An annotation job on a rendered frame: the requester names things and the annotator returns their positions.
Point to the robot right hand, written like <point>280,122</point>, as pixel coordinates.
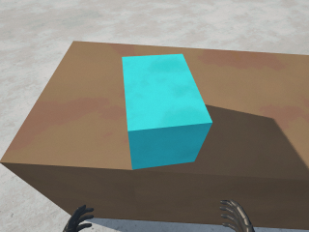
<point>240,218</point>

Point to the pedestal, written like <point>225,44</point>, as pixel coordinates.
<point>73,146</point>

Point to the robot left hand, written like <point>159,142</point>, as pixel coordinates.
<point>76,218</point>

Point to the carton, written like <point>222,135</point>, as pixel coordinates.
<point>167,120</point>

